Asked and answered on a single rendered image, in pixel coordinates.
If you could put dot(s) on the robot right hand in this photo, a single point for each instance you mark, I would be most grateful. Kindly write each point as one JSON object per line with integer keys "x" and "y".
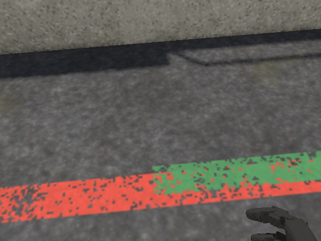
{"x": 295, "y": 229}

